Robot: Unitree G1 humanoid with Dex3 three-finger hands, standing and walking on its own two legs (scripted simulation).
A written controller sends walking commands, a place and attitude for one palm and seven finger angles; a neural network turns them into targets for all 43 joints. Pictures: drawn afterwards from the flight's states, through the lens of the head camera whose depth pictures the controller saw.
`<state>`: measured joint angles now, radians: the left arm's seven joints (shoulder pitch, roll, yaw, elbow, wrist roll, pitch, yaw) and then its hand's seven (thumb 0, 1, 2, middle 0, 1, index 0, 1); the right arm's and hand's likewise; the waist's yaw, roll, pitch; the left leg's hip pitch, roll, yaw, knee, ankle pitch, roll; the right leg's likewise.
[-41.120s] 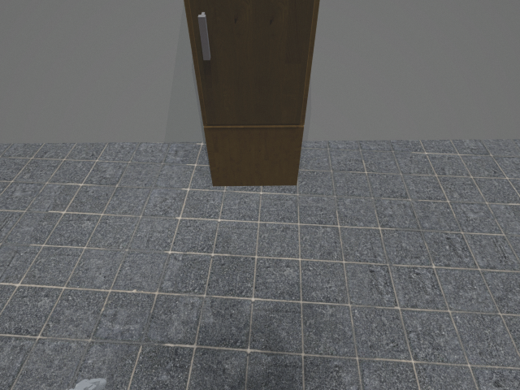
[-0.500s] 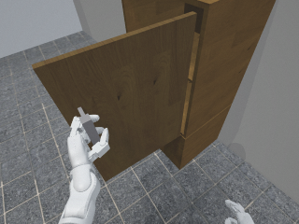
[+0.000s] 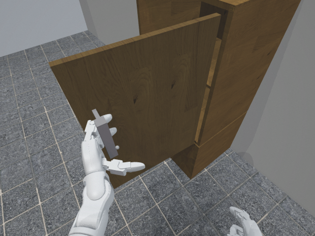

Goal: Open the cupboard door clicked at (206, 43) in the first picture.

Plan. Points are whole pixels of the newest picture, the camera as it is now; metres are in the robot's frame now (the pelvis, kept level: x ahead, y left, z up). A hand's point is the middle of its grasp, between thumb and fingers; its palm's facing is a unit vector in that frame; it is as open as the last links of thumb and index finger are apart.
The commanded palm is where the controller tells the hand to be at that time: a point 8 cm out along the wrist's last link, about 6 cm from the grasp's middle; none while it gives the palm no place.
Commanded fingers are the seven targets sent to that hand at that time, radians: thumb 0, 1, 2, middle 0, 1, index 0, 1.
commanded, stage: open thumb and fingers to let go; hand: left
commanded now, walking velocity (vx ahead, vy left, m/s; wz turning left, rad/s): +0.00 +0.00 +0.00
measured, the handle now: (104, 134) +0.35 +0.17 +0.07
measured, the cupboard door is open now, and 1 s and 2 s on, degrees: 84 85 85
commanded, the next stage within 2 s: slide the hand sideways off the handle in 0.10 s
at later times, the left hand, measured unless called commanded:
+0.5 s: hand (109, 159) +0.28 +0.14 +0.08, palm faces -0.12 -0.99 -0.02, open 15.9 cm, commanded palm +0.26 +0.19 +0.07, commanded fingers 0.00 -0.50 0.30 -0.15 -0.30 -0.15 -0.30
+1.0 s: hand (92, 174) +0.24 +0.17 +0.07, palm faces -0.05 -1.00 -0.05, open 16.0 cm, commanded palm +0.22 +0.24 +0.07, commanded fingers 0.00 -0.50 0.30 -0.15 -0.30 -0.15 -0.30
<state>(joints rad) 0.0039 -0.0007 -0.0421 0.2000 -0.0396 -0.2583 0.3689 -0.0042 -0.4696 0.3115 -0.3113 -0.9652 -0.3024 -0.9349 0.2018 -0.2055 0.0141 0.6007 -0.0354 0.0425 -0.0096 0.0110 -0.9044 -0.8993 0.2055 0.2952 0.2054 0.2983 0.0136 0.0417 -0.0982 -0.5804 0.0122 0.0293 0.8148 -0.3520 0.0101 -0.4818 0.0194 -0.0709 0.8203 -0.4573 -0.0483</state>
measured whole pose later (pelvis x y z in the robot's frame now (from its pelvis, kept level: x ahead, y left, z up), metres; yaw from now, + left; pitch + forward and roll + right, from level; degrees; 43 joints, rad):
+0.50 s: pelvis -0.01 +0.02 +0.00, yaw +0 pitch +5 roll -1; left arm -0.01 0.17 -0.04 0.22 -0.19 -0.27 -0.13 -0.01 -0.50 0.30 -0.25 -0.40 -0.21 -0.45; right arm 0.24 -0.24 0.04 0.58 0.03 -0.04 -0.03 0.01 -0.90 -0.90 0.21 0.30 0.21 0.30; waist 0.00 0.05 -0.07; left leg -0.58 0.00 0.03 0.83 -0.34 0.04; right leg -0.47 0.01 -0.07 0.81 -0.43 -0.02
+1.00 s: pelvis +0.00 +0.01 +0.00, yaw -1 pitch +7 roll -1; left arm 0.28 0.22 0.09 0.00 -0.23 -0.28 -0.20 -0.01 -0.50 0.30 -0.24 -0.35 -0.22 -0.34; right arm 0.24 -0.23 0.03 0.53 0.02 -0.06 -0.03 0.01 -0.90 -0.90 0.21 0.30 0.21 0.30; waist 0.00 0.04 -0.08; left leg -0.59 0.02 0.04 0.84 -0.37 0.02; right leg -0.48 0.03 -0.06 0.82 -0.46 -0.03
